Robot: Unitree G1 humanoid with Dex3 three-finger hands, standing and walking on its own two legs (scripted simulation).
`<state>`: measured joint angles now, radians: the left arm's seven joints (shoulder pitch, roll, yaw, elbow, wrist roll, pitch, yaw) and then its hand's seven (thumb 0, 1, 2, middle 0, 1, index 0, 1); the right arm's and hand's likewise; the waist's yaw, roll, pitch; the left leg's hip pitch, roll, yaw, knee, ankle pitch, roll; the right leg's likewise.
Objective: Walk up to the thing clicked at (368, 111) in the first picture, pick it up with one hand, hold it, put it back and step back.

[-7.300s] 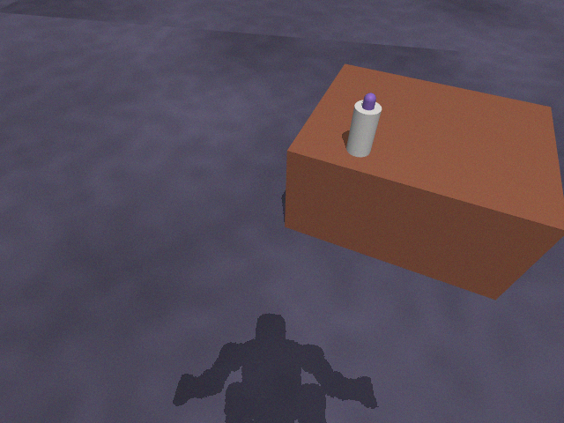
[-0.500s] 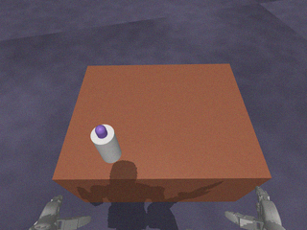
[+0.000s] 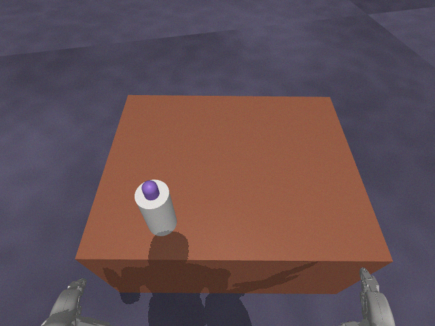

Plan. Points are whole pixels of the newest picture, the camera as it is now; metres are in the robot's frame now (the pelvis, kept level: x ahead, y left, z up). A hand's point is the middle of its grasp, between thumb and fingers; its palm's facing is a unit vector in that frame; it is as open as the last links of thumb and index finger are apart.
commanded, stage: go down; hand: left
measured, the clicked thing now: (156, 205) +0.44 +0.18 -0.19
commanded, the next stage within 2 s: none
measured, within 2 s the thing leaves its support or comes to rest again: neither
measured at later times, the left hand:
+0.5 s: hand (87, 306) +0.17 +0.26 -0.09, palm faces +0.13 -0.94 -0.32, open 17.4 cm
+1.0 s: hand (57, 269) +0.22 +0.31 -0.04, palm faces +0.21 -0.94 -0.28, open 17.5 cm
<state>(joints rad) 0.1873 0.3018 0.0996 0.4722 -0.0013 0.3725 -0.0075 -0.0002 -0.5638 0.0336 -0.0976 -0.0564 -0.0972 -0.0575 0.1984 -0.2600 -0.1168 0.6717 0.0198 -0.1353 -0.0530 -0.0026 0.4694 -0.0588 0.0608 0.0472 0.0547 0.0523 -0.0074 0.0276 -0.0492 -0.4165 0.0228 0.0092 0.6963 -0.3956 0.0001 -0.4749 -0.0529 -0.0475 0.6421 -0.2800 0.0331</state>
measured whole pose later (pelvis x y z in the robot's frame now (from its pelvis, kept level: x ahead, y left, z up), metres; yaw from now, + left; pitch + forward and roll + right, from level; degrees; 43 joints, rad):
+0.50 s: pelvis +0.01 -0.01 -0.01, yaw +1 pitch +8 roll -1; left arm 0.26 0.34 0.19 0.32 -0.02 0.39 -0.06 0.00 -0.57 0.06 -0.09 -0.06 -0.09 -0.06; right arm 0.31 -0.24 -0.09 0.47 0.03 -0.13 -0.06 -0.01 0.52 -0.05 0.06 0.05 0.05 0.05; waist -0.01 0.02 -0.08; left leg -0.45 0.03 -0.01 0.76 -0.44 -0.01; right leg -0.51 -0.05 -0.07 0.71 -0.33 0.03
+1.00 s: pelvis -0.01 -0.01 -0.02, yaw +1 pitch +7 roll -2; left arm 0.06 0.49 0.34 0.41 -0.07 0.30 -0.19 -0.01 -0.57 0.07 -0.08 -0.06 -0.08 -0.06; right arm 0.37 -0.24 -0.05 0.39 0.04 -0.18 -0.09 -0.01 0.53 -0.05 0.06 0.05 0.05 0.05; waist -0.01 0.01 -0.09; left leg -0.51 0.03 -0.02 0.84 -0.45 -0.01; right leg -0.56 -0.05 -0.07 0.77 -0.34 0.02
